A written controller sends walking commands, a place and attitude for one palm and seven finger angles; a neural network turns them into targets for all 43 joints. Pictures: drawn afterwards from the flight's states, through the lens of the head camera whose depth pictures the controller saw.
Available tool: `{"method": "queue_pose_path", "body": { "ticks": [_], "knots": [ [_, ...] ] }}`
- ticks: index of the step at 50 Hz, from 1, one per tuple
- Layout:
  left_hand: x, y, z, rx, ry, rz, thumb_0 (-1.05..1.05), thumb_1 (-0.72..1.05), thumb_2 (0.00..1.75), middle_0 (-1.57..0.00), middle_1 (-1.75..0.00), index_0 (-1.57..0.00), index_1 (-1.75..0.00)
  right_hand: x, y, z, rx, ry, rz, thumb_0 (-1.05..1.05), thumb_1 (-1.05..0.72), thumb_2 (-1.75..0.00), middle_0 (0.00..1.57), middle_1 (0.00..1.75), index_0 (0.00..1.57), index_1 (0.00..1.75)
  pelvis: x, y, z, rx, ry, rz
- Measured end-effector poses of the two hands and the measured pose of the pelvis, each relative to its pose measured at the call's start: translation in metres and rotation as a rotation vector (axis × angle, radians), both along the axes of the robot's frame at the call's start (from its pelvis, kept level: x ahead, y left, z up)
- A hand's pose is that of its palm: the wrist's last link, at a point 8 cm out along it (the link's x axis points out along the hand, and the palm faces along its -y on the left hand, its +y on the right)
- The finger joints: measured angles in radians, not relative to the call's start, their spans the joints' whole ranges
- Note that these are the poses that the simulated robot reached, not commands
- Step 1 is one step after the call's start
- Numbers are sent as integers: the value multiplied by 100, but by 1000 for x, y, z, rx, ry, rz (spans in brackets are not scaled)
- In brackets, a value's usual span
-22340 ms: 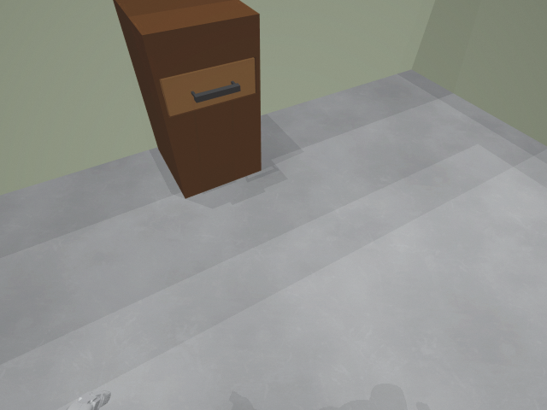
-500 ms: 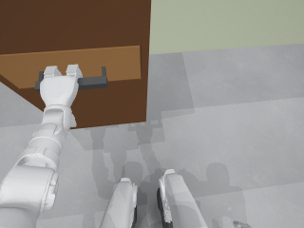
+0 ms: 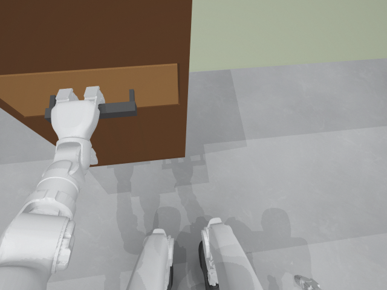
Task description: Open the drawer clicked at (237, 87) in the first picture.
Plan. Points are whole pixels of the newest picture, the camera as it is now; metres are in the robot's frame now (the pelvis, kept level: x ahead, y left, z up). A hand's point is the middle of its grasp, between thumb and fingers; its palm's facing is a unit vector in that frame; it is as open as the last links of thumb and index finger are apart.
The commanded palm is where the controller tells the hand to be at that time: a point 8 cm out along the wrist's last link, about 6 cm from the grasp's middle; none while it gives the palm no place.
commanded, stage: close the thumb around the handle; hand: left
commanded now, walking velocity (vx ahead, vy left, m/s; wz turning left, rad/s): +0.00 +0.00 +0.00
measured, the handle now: (93, 104) +0.52 +0.21 -0.05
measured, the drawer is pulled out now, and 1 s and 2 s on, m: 0.00 0.01 0.08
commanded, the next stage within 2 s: pull the drawer open in 0.62 s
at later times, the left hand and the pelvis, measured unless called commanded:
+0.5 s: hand (88, 127) +0.47 +0.22 -0.07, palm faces -0.05 -0.03 -1.00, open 6.2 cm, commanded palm +0.45 +0.21 -0.02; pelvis +0.00 +0.00 +0.00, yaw +0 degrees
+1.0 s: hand (88, 130) +0.46 +0.22 -0.07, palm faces -0.07 -0.05 -1.00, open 5.7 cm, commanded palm +0.43 +0.22 -0.02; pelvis +0.02 +0.00 +0.01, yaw -1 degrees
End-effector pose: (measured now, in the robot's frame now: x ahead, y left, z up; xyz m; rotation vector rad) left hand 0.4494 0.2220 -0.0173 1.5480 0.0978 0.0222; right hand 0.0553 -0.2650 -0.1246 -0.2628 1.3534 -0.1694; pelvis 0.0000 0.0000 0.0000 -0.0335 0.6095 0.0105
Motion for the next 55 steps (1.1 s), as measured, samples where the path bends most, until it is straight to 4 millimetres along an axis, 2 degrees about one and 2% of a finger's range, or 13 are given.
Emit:
{"method": "queue_pose_path", "body": {
  "ticks": [8,27,44,55],
  "knots": [
    [-1,-1,1,-6,-3,1,0,-23,41,-34,-124,-34,-123,3,4,1,9,-2,-9,1,-91,-89,20,30,20,30,1,2,2,-2,-5,-2],
    [2,-2,0,-4,-4,2,1,70,81,-40,-133,-39,-133,-1,9,1,22,16,-17,1,-91,-89,21,30,20,30,4,4,4,-3,-4,-5],
    [1,-3,1,-11,17,6,1,71,77,-36,-135,-40,-134,0,6,7,19,17,-38,1,-91,-89,20,30,20,30,8,3,8,0,-7,-14],
    [-14,-2,2,-45,18,-5,2,71,75,-33,-135,-41,-135,22,11,13,39,10,-32,1,-91,-89,20,30,20,30,22,5,19,9,-13,-29]
  ]
}}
